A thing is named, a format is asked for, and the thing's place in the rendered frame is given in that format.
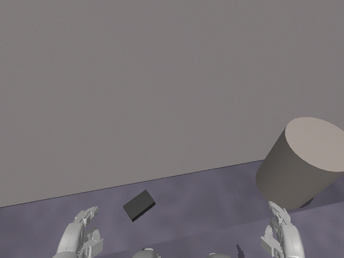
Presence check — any left robot hand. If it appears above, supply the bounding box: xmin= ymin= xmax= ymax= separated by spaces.
xmin=56 ymin=206 xmax=103 ymax=258

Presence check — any right robot hand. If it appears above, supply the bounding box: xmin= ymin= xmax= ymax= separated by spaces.
xmin=261 ymin=201 xmax=305 ymax=258

